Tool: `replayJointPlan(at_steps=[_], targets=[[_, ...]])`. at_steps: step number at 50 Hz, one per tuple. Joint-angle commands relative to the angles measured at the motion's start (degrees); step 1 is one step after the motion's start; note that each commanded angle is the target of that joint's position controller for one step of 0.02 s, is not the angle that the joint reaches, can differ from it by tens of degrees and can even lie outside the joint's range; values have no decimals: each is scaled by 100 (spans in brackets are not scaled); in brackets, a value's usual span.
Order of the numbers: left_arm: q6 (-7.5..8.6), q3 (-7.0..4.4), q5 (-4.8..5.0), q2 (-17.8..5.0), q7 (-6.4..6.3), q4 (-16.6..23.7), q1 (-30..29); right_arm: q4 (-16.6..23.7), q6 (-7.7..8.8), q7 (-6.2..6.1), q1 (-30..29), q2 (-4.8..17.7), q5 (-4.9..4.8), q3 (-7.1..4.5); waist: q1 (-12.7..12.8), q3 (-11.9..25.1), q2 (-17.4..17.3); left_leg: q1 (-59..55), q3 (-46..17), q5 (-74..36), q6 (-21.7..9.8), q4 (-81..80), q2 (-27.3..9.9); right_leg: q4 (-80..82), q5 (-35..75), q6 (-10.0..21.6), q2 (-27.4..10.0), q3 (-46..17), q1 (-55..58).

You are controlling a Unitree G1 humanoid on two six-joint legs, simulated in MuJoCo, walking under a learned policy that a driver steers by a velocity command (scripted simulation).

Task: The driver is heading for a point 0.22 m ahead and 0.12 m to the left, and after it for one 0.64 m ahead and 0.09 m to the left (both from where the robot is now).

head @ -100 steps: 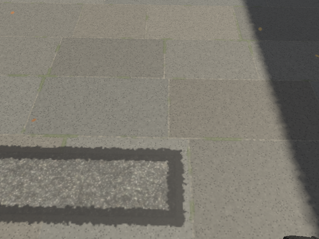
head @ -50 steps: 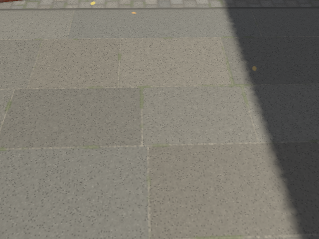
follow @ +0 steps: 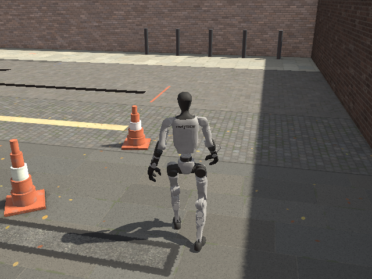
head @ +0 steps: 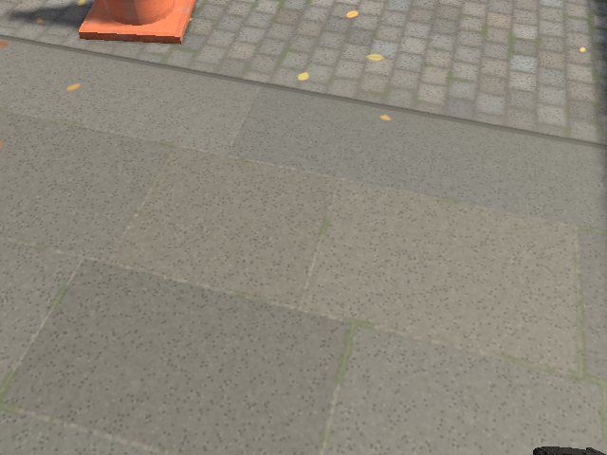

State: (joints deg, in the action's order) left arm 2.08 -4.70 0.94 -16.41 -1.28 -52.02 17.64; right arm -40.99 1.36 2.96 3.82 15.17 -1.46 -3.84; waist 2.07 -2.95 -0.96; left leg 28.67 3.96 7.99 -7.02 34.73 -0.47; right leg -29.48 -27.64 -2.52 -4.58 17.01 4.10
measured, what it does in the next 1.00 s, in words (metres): walks ahead, turning left: right foot, then left foot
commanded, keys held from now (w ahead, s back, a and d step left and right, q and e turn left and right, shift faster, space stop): w+q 0.36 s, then w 0.36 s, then no key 0.28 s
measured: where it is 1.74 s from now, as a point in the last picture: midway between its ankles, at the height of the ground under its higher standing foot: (277, 373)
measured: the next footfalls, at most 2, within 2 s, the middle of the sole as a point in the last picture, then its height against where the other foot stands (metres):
right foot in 0.48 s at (354, 440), level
left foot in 0.94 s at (217, 363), level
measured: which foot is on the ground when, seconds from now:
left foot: down 0.00-0.50, up 0.52-0.92, down 0.94-1.00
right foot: up 0.00-0.46, down 0.48-0.96, up 0.98-1.00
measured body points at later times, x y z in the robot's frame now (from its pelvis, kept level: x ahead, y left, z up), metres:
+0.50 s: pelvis +0.30 +0.00 +0.01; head +0.33 +0.01 +0.46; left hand +0.46 +0.29 -0.07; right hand +0.40 -0.28 -0.11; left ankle +0.12 +0.08 -0.71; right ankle +0.45 -0.08 -0.72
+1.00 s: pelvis +0.53 +0.09 +0.01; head +0.56 +0.12 +0.46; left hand +0.46 +0.36 -0.13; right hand +0.82 -0.05 -0.06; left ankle +0.61 +0.23 -0.72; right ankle +0.45 -0.08 -0.68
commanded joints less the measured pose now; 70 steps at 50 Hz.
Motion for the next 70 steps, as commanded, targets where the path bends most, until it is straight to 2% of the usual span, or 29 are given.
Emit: replayJointPlan(at_steps=[1, 2, 3, 4, 6, 10, 15, 20, 23, 24, 25, 26, 27, 29, 32, 38, 43, 46, 47, 48, 49, 50, 51, 54, 59, 62, 64, 66, 70], targets=[[257, 114, -220, -45, 52, 814, 234, -104, 22, -158, 1890, 2017, -31, -623, -426, 1875, -1467, -5032, -4422, 1032, -1746, -1140, -1641, -4728, -668, 41, 642, -1127, -4208], [492, 43, 34, -571, 137, 899, -501, 19, 107, -112, 2034, 1483, 13, -473, -910, 2161, -663, -5135, -5031, 1517, -1695, -1862, -1827, -5116, -635, 173, 537, -2210, -4841], [613, -11, 211, -760, 173, 1048, -950, -9, 193, -101, 1796, 1208, 49, -394, -890, 1331, -445, -4538, -4203, 1088, -1419, -1945, -1688, -4883, -52, 329, 272, -2179, -5211], [664, 1, 119, -704, 132, 998, -953, 44, 235, -104, 1427, 1033, 27, -340, -613, 917, 15, -3699, -3507, 480, -1202, -1907, -1425, -4377, 446, 378, 7, -2184, -4920], [578, -79, -92, -781, 96, 889, -780, 221, 246, -155, 888, 726, 107, -230, -210, 599, -55, -2512, -2670, -567, -1012, -2064, -1041, -3660, 939, 281, -252, -2216, -4119], [371, -34, -188, -519, 77, 1036, -1027, 205, 270, -296, 1078, 979, 73, -286, -159, 386, -60, -1771, -2065, -1484, -989, -2268, -777, -2541, 1610, -80, -140, -2005, -3941], [410, 78, -116, -295, 167, 1356, -2045, 97, 190, -396, 1492, 1045, 31, -310, -569, 215, -344, -1452, -1784, -744, -553, -2150, -396, -483, 3301, -149, 295, -1921, -3451], [529, 24, -59, -552, 301, 1489, -2248, -64, 122, -442, 1816, 934, 17, -287, -624, 225, -485, -2272, -2419, -471, -446, -1525, -786, 179, 3092, 81, 363, -2118, -3355], [615, -89, -113, -761, 295, 1258, -1409, -80, 85, -444, 1722, 842, 57, -251, -177, 503, -658, -2527, -2427, -1785, -257, -715, -699, 482, 2632, 464, 487, -1847, -2311], [639, -162, -199, -969, 270, 1138, -676, -6, 96, -411, 1665, 639, 107, -160, 174, 1172, -484, -2141, -2166, -1817, -85, 378, -408, 261, 2715, 784, 30, -2219, -1023], [615, -288, -273, -1424, 249, 1006, 166, 42, 140, -409, 2288, 356, 74, -64, 178, 2117, 632, -457, -1578, -402, 350, 2324, 304, 199, 2239, 1590, -1134, -4099, 1127], [544, -293, -109, -1309, 317, 721, 571, -22, 189, -407, 2665, 361, -33, -13, 152, 2360, 1941, 896, -1383, 2475, 559, 3638, 640, 1053, 787, 2076, -1832, -6157, 1805], [520, -159, 22, -868, 321, 800, 302, 9, 215, -396, 2164, 860, -85, -112, 273, 1516, 1169, 1486, -1619, 2269, 530, 4091, 306, 1299, -229, 1847, -1687, -5947, 1246], [425, -38, -99, -587, 294, 890, -358, 260, 245, -378, 1141, 883, 35, -118, 158, 378, 378, 1453, -1206, 1486, 498, 3759, -119, 1538, 582, 1565, -1227, -4514, -329], [445, 50, -144, -402, 271, 827, -526, 227, 243, -327, 1257, 596, 76, -101, -171, 300, 636, 810, -1007, 1050, 518, 2904, -490, 1844, 1808, 1489, -793, -3607, -1123], [385, -32, -50, -818, 184, 605, -309, 470, 290, -284, 393, 253, 154, 73, -12, 156, 496, 540, -575, -314, 746, 762, -476, 2031, 3884, 1453, -567, -2409, -1360], [220, -2, 6, -862, 139, 319, 161, 586, 336, -176, -123, 335, 129, 47, 147, 379, 624, -194, -497, -1215, 659, -343, -76, 1429, 4618, 1146, -550, -2111, -940], [150, -4, 28, -913, 101, 303, -76, 378, 349, -172, 493, 612, 223, -81, -316, 680, 585, -1238, -458, -1375, 376, -951, 86, 514, 4827, 861, -464, -2137, -850], [170, 47, -35, -775, 100, 307, 40, 273, 359, -218, 892, 900, 270, -166, -458, 977, 315, -2072, -625, -2677, 193, -1051, -200, -211, 4472, 632, -161, -1962, -1131], [232, 185, -212, -419, 120, 400, 420, 271, 328, -275, 1334, 1282, 419, -211, -398, 1774, -576, -3788, -1783, -5043, -407, -433, -1412, -1666, 2455, 304, 253, -1760, -2332], [220, 330, -155, -95, 154, 199, 1133, 215, 233, -265, 1419, 966, 377, -102, -298, 2612, -1452, -4561, -2917, -5563, -1267, -459, -2377, -3047, -1140, 30, 578, -1956, -3115], [146, 201, -39, -609, 174, 121, 957, 162, 147, -214, 1429, 675, 228, -31, -426, 2542, -935, -4143, -2943, -4286, -1162, -697, -2090, -3424, -1389, -9, 380, -2300, -3272], [60, 151, 27, -733, 149, 252, 467, 167, 115, -198, 1030, 613, 161, 1, -376, 1804, -652, -3502, -2582, -3326, -929, -961, -1822, -3500, -1136, -56, 233, -2169, -3604], [-252, 140, -81, -539, -20, 287, 144, 177, 93, -200, 61, 597, 286, 28, 38, 928, -579, -1436, -1896, -1637, -563, -1687, -1323, -2567, -260, -182, -55, -2059, -2800], [-335, 190, -154, -297, -74, 108, 174, -46, 52, -281, -144, 517, 281, 38, 108, 1029, -663, -748, -1333, -137, -448, -1897, -982, -872, 1256, -76, 126, -1770, -1472], [-328, 192, -312, -379, -43, 181, -85, -312, 15, -293, 108, 294, 246, 132, 96, 627, -389, -309, -1235, 1972, 142, -1886, -616, 189, 1996, 195, 32, -1910, -950], [-306, 78, -202, -897, -73, 200, -423, -405, -18, -321, 428, 318, 248, 101, -313, 88, 698, -748, -719, 1731, 551, -1520, -58, 620, 524, 491, -211, -2180, -2069], [-195, 184, -225, -446, -52, 163, -585, -482, -40, -387, 320, 412, 248, 75, -251, 37, 764, -1440, -650, 975, 575, -1132, -47, 913, 189, 354, -100, -2155, -2585], [-39, 207, -153, -417, -30, 0, -483, -746, -48, -410, 483, 371, 233, 66, -197, 321, 477, -1641, -642, -53, 473, -969, -93, 634, 1446, 225, -8, -2024, -2059]])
